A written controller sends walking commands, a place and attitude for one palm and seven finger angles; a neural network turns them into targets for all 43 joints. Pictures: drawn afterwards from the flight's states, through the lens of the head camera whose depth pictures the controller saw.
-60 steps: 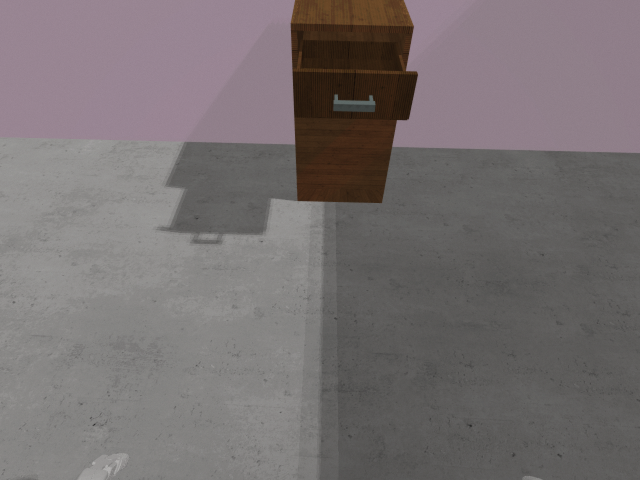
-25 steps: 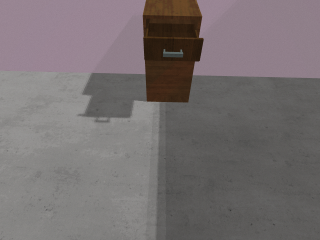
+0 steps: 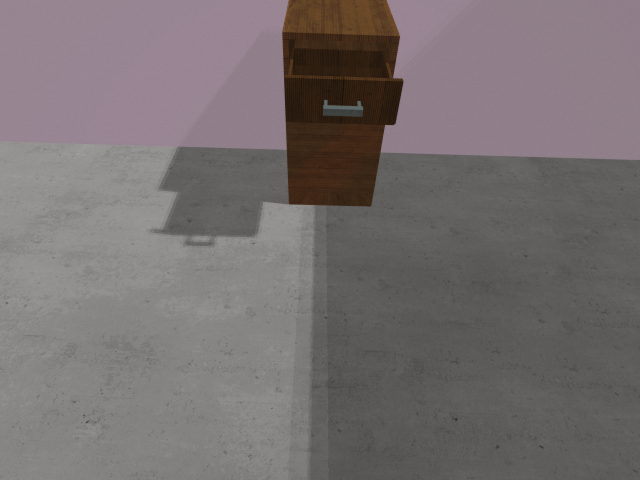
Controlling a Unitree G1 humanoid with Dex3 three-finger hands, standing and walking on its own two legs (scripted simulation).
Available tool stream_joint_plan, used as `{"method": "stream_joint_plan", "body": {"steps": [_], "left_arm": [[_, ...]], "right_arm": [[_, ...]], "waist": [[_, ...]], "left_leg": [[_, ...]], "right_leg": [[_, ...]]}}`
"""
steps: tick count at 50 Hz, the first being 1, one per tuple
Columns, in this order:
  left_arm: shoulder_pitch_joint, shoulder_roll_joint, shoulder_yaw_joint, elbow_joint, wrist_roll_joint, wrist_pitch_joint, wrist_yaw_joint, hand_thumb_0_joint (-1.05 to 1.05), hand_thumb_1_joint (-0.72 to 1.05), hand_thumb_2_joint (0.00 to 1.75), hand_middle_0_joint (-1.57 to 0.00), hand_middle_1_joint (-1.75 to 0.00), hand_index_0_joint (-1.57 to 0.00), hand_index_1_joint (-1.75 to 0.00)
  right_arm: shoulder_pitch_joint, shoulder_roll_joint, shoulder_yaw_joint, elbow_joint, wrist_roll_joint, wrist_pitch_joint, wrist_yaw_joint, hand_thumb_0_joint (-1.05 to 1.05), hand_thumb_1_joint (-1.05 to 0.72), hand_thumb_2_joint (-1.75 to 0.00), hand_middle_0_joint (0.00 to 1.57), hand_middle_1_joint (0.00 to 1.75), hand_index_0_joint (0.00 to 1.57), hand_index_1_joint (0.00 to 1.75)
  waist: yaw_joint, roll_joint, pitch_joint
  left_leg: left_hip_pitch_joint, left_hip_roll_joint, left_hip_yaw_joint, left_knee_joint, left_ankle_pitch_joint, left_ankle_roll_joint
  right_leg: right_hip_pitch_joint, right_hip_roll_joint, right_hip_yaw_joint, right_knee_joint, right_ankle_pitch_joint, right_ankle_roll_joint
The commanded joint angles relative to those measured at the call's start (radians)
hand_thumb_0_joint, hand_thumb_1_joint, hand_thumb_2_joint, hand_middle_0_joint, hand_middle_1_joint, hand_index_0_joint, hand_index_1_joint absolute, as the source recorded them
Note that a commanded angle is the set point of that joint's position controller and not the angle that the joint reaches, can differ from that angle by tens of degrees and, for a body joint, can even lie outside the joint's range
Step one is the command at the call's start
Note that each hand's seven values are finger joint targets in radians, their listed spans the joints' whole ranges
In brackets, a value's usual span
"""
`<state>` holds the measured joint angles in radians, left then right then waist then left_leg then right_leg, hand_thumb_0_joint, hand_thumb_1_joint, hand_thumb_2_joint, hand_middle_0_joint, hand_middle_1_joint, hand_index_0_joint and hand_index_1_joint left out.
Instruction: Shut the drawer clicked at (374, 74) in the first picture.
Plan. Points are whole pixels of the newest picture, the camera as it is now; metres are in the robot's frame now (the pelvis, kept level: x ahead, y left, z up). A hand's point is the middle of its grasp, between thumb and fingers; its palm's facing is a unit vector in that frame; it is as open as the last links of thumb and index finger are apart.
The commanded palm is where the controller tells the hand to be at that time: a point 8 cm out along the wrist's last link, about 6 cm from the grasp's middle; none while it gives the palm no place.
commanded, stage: look at it before walking up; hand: left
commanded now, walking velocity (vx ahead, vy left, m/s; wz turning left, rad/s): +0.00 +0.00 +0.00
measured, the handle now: (342, 107) +1.13 -0.01 -0.09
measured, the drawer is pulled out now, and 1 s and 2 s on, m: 0.29 0.29 0.29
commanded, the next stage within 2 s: walk to a spot facing it in 0.24 s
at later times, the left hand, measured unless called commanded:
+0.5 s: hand out of the picture +0.06 +0.24 -0.17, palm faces -0.04 -0.95 -0.30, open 7.4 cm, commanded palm none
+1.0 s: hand out of the picture +0.13 +0.11 -0.17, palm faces -0.20 -0.97 -0.17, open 7.4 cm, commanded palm none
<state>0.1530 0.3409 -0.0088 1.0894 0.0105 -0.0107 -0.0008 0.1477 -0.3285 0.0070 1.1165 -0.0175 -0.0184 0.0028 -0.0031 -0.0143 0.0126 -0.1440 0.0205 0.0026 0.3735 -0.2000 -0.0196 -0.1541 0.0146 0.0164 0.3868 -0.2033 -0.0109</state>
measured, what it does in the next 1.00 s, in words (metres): walks ahead, turning right: right foot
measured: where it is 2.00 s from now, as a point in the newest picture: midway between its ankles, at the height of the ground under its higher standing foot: (357, 411)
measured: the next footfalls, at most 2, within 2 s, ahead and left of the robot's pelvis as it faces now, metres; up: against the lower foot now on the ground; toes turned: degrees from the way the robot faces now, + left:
right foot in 0.72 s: +0.11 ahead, -0.13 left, +0.00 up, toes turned -15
left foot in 1.24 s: +0.43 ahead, +0.01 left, +0.00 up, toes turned -14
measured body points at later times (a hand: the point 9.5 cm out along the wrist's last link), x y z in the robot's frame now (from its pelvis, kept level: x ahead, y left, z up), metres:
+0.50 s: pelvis +0.01 +0.01 +0.00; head +0.00 +0.01 +0.45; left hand +0.06 +0.29 -0.15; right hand +0.07 -0.27 -0.14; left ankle +0.00 +0.13 -0.75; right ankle +0.00 -0.11 -0.74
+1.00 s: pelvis +0.13 -0.06 +0.00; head +0.14 -0.06 +0.45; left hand +0.14 +0.16 -0.15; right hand +0.14 -0.32 -0.15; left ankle +0.23 +0.07 -0.66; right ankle +0.08 -0.12 -0.75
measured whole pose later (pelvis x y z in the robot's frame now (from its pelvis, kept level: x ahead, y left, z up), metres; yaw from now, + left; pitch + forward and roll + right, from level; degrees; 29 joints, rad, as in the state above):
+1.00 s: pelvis +0.13 -0.06 +0.00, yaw -17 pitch +0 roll +0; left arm 0.44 0.13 0.03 1.06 0.02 -0.06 0.00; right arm 0.18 -0.20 -0.06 1.00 -0.03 -0.02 0.02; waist 0.02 0.01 0.01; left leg -0.62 0.13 0.04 1.09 -0.17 -0.06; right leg -0.10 0.08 0.01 0.35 -0.25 -0.08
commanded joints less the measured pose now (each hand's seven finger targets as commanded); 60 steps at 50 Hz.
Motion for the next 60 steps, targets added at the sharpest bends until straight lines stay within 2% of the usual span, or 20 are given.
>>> {"method": "stream_joint_plan", "body": {"steps": [1,17,19,22,25,26,27,29,31,33,34,35,36,37,40,44,52,56,58,60], "left_arm": [[-0.040,0.198,0.044,-0.059,0.000,-0.020,0.012,0.00,0.90,0.90,-0.20,-0.30,-0.20,-0.30],[-0.033,0.199,0.043,-0.050,0.002,-0.020,0.012,0.00,0.90,0.90,-0.20,-0.30,-0.20,-0.30],[0.032,0.090,0.022,-0.023,0.001,-0.002,0.015,0.00,0.90,0.90,-0.20,-0.30,-0.20,-0.30],[0.062,0.087,0.033,-0.042,0.009,0.019,0.001,0.00,0.90,0.90,-0.20,-0.30,-0.20,-0.30],[0.073,0.076,0.050,-0.089,0.012,0.022,-0.014,0.00,0.90,0.90,-0.20,-0.30,-0.20,-0.30],[0.073,0.048,0.053,-0.106,0.011,0.019,-0.018,0.00,0.90,0.90,-0.20,-0.30,-0.20,-0.30],[0.036,0.032,0.058,-0.133,0.011,0.017,-0.021,0.00,0.90,0.90,-0.20,-0.30,-0.20,-0.30],[0.007,0.016,0.067,-0.166,0.014,0.011,-0.032,0.00,0.90,0.90,-0.20,-0.30,-0.20,-0.30],[0.024,-0.018,0.071,-0.172,0.011,0.002,-0.039,0.00,0.90,0.90,-0.20,-0.30,-0.20,-0.30],[0.150,-0.047,0.076,-0.135,0.010,-0.004,-0.044,0.00,0.90,0.90,-0.20,-0.30,-0.20,-0.30],[0.289,-0.033,0.085,-0.090,0.014,-0.009,-0.040,0.00,0.90,0.90,-0.20,-0.30,-0.20,-0.30],[0.422,0.072,0.106,-0.052,0.021,-0.024,-0.025,0.00,0.90,0.90,-0.20,-0.30,-0.20,-0.30],[0.492,0.146,0.121,-0.037,0.010,-0.036,-0.007,0.00,0.90,0.90,-0.20,-0.30,-0.20,-0.30],[0.482,0.131,0.121,-0.045,0.000,-0.038,0.009,0.00,0.90,0.90,-0.20,-0.30,-0.20,-0.30],[0.309,0.032,0.100,-0.090,0.007,-0.047,0.014,0.00,0.90,0.90,-0.20,-0.30,-0.20,-0.30],[0.300,-0.017,0.084,-0.085,0.011,-0.063,0.013,0.00,0.90,0.90,-0.20,-0.30,-0.20,-0.30],[0.389,-0.045,0.081,-0.042,0.014,-0.080,0.023,0.00,0.90,0.90,-0.20,-0.30,-0.20,-0.30],[0.395,-0.047,0.079,-0.028,0.020,-0.074,0.033,0.00,0.90,0.90,-0.20,-0.30,-0.20,-0.30],[0.383,-0.032,0.081,-0.030,0.019,-0.069,0.033,0.00,0.90,0.90,-0.20,-0.30,-0.20,-0.30],[0.341,-0.020,0.090,-0.032,0.016,-0.069,0.032,0.00,0.90,0.90,-0.20,-0.30,-0.20,-0.30]], "right_arm": [[-0.052,-0.202,-0.042,-0.061,0.007,-0.021,-0.019,0.00,-0.90,-0.90,0.20,0.30,0.20,0.30],[-0.063,-0.207,-0.043,-0.059,0.008,-0.022,-0.019,0.00,-0.90,-0.90,0.20,0.30,0.20,0.30],[-0.001,-0.094,-0.020,-0.035,0.001,-0.010,-0.016,0.00,-0.90,-0.90,0.20,0.30,0.20,0.30],[0.043,-0.100,-0.034,-0.045,-0.006,0.003,-0.014,0.00,-0.90,-0.90,0.20,0.30,0.20,0.30],[0.091,-0.144,-0.063,-0.073,-0.007,0.004,-0.015,0.00,-0.90,-0.90,0.20,0.30,0.20,0.30],[0.110,-0.167,-0.076,-0.079,-0.005,-0.001,-0.018,0.00,-0.90,-0.90,0.20,0.30,0.20,0.30],[0.135,-0.173,-0.087,-0.085,-0.003,-0.011,-0.020,0.00,-0.90,-0.90,0.20,0.30,0.20,0.30],[0.153,-0.146,-0.091,-0.091,-0.006,-0.028,-0.022,0.00,-0.90,-0.90,0.20,0.30,0.20,0.30],[0.135,-0.123,-0.092,-0.101,-0.010,-0.035,-0.023,0.00,-0.90,-0.90,0.20,0.30,0.20,0.30],[0.089,-0.108,-0.091,-0.109,-0.011,-0.034,-0.022,0.00,-0.90,-0.90,0.20,0.30,0.20,0.30],[0.068,-0.093,-0.091,-0.116,-0.009,-0.032,-0.020,0.00,-0.90,-0.90,0.20,0.30,0.20,0.30],[0.059,-0.033,-0.076,-0.144,0.004,-0.031,-0.009,0.00,-0.90,-0.90,0.20,0.30,0.20,0.30],[0.000,0.022,-0.061,-0.202,0.004,-0.039,-0.001,0.00,-0.90,-0.90,0.20,0.30,0.20,0.30],[-0.020,-0.006,-0.069,-0.209,0.000,-0.042,-0.003,0.00,-0.90,-0.90,0.20,0.30,0.20,0.30],[-0.015,0.019,-0.078,-0.173,-0.006,-0.039,0.003,0.00,-0.90,-0.90,0.20,0.30,0.20,0.30],[0.050,0.060,-0.082,-0.153,-0.010,-0.012,0.009,0.00,-0.90,-0.90,0.20,0.30,0.20,0.30],[-0.090,0.090,-0.079,-0.231,-0.007,-0.027,0.021,0.00,-0.90,-0.90,0.20,0.30,0.20,0.30],[-0.152,0.116,-0.071,-0.261,-0.001,-0.037,0.026,0.00,-0.90,-0.90,0.20,0.30,0.20,0.30],[-0.135,0.116,-0.071,-0.257,0.002,-0.043,0.025,0.00,-0.90,-0.90,0.20,0.30,0.20,0.30],[0.033,0.090,-0.080,-0.208,-0.002,-0.054,0.009,0.00,-0.90,-0.90,0.20,0.30,0.20,0.30]], "waist": [[0.007,0.016,-0.030],[0.006,0.015,-0.033],[0.005,0.010,-0.044],[0.004,0.023,0.043],[-0.010,0.103,0.113],[-0.018,0.166,0.131],[-0.034,0.206,0.138],[-0.034,0.163,0.133],[-0.013,0.138,0.103],[0.047,0.124,0.047],[0.113,0.050,-0.007],[0.164,-0.239,-0.048],[0.167,-0.403,-0.011],[0.150,-0.248,-0.018],[0.066,-0.030,0.066],[0.011,-0.034,0.092],[0.055,-0.067,0.091],[0.073,-0.089,0.111],[0.065,-0.111,0.110],[-0.018,-0.082,0.039]], "left_leg": [[0.003,0.104,-0.088,-0.062,0.099,0.040],[0.024,0.107,-0.089,-0.077,0.122,0.043],[0.039,0.103,-0.050,-0.045,0.029,0.025],[-0.009,0.111,-0.044,-0.041,-0.262,0.037],[-0.002,0.191,-0.138,-0.107,-0.448,0.089],[0.019,0.267,-0.206,-0.161,-0.482,0.130],[0.049,0.347,-0.254,-0.205,-0.419,0.180],[0.104,0.375,-0.203,-0.190,-0.237,0.206],[0.091,0.366,-0.098,-0.129,-0.073,0.180],[-0.019,0.304,0.043,0.016,-0.028,0.117],[-0.112,0.243,0.111,0.210,-0.065,0.079],[-0.328,0.134,0.204,0.517,-0.198,0.025],[-0.554,0.026,0.168,0.790,-0.400,-0.005],[-0.592,0.066,0.043,0.859,-0.341,0.010],[-0.537,0.132,0.010,0.862,-0.146,0.000],[-0.506,0.125,0.026,0.791,-0.010,-0.027],[-0.627,0.119,0.041,0.588,0.051,-0.042],[-0.508,0.088,0.067,0.405,0.006,-0.016],[-0.392,0.052,0.095,0.324,-0.022,0.003],[-0.132,0.005,0.117,0.200,0.011,0.024]], "right_leg": [[-0.018,-0.127,0.106,-0.073,0.092,-0.022],[-0.008,-0.126,0.102,-0.072,0.123,-0.017],[-0.025,-0.116,0.113,-0.060,0.030,-0.009],[-0.136,-0.081,0.137,-0.033,-0.241,-0.025],[-0.284,-0.010,0.090,0.122,-0.308,-0.028],[-0.345,0.023,0.020,0.257,-0.258,-0.017],[-0.409,-0.004,-0.022,0.401,-0.263,-0.007],[-0.476,-0.068,-0.007,0.476,-0.284,0.001],[-0.399,-0.098,-0.033,0.407,-0.273,0.001],[-0.151,-0.069,-0.094,0.246,-0.157,-0.003],[0.037,-0.027,-0.117,0.145,-0.053,-0.010],[0.209,-0.165,0.130,-0.017,-0.175,-0.062],[0.226,-0.386,0.582,-0.181,-0.127,-0.160],[0.250,-0.394,0.593,-0.177,-0.090,-0.209],[0.033,-0.321,0.437,-0.179,-0.152,-0.214],[-0.071,-0.242,0.283,-0.221,-0.079,-0.175],[0.119,-0.225,0.239,-0.193,0.145,-0.189],[0.122,-0.225,0.220,-0.152,0.302,-0.171],[0.102,-0.215,0.207,-0.111,0.393,-0.156],[0.039,-0.174,0.169,0.051,0.526,-0.129]]}}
